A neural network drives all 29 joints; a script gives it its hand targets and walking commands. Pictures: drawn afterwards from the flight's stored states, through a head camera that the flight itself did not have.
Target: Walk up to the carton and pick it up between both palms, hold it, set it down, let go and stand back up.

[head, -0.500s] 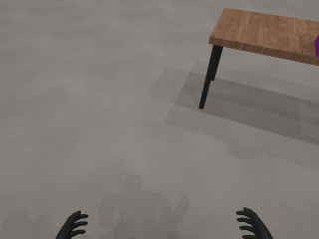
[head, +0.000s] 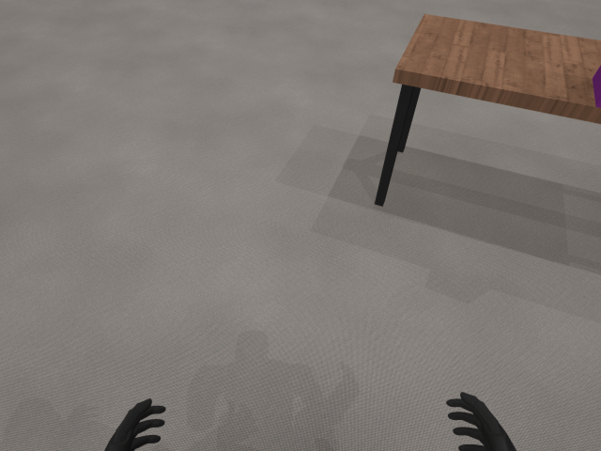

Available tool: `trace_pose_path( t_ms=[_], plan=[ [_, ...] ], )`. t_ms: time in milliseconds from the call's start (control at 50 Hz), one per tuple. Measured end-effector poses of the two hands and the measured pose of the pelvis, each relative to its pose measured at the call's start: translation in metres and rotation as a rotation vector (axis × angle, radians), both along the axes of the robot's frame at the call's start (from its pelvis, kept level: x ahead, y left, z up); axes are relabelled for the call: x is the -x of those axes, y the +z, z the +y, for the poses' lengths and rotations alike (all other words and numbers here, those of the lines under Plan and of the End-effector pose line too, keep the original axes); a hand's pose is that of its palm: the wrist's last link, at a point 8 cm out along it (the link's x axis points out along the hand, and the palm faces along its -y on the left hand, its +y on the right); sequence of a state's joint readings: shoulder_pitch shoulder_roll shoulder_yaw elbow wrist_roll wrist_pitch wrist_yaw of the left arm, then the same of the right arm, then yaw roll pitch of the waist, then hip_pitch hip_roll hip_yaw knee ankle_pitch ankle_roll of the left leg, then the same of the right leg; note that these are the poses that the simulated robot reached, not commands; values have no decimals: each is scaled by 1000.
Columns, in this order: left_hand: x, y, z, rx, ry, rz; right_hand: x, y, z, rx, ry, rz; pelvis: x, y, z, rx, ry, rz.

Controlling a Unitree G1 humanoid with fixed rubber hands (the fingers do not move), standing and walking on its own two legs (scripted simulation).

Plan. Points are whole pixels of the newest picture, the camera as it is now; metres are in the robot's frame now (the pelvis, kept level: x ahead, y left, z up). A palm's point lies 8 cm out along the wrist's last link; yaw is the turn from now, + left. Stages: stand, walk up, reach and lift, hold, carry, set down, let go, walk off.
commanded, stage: stand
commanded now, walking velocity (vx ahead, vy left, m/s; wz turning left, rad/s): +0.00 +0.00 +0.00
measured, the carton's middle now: out of the picture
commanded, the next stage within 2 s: none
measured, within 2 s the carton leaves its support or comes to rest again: neither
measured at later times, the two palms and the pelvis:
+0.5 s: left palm out of the picture +0.14 +0.25 -0.08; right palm out of the picture +0.14 -0.26 -0.08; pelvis +0.00 +0.00 +0.00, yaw +0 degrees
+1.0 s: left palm out of the picture +0.12 +0.25 -0.08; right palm out of the picture +0.12 -0.26 -0.08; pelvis -0.02 +0.00 +0.00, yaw +0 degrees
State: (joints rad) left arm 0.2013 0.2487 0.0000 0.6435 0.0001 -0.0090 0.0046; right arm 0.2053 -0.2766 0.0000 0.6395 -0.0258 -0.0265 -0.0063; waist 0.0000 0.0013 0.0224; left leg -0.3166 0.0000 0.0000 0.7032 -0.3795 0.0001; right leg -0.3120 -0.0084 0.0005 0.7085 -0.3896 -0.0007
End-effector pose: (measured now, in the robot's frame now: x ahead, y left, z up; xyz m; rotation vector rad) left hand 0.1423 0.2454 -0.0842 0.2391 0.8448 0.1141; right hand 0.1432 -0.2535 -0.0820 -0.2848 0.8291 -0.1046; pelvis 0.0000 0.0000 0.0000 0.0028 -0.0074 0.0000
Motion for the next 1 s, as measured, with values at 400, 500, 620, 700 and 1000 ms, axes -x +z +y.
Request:
trace_pose_path(
  t_ms=[400, 500, 620, 700, 1000],
  plan=[
    [3, 0, 3, -8, 0, 6, 3, 0, -2, 2, -3, 0, 2, 0, 0, 0, 0, -2],
    [5, -1, 3, -8, 1, 8, 4, 0, -2, 4, -3, 1, 2, 0, 0, 0, 0, -3],
    [6, -1, 3, -8, 2, 8, 7, -1, -4, 6, -4, 8, 4, 0, 0, 0, 0, -5],
    [7, -1, 4, -9, 3, 7, 8, -1, -4, 7, -4, 6, 5, 0, 0, 0, 0, -7],
    [21, 0, 5, -10, 6, 1, 21, 0, -4, 6, -9, 0, 17, 0, 0, 0, 0, -24]
  ],
)
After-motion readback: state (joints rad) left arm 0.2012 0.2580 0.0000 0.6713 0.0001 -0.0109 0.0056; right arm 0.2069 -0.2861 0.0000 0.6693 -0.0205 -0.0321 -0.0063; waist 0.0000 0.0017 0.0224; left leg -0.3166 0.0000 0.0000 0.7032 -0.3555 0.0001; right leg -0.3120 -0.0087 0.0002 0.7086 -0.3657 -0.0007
